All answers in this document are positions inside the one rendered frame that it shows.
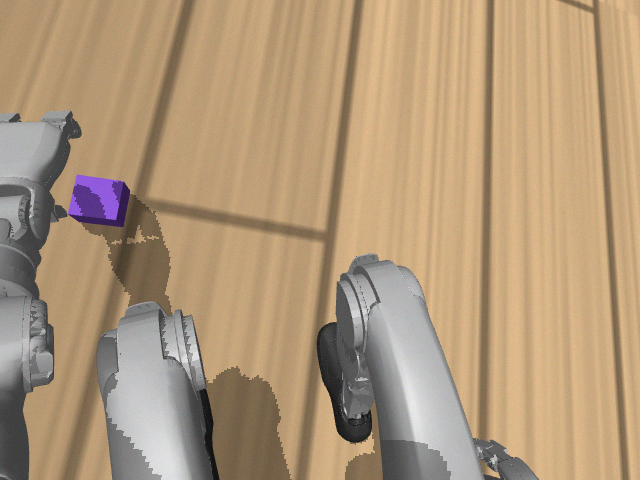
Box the left robot foot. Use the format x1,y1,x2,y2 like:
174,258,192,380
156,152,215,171
200,389,219,480

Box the right robot hand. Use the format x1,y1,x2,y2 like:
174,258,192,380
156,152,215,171
473,438,539,480

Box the small box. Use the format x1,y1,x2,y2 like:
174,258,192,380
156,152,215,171
68,175,130,227

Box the left robot arm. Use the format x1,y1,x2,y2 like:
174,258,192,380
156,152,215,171
0,177,54,480

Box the left robot hand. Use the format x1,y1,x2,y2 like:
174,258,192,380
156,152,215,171
0,111,82,223

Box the right robot foot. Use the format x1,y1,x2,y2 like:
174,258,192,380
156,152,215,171
317,322,372,443

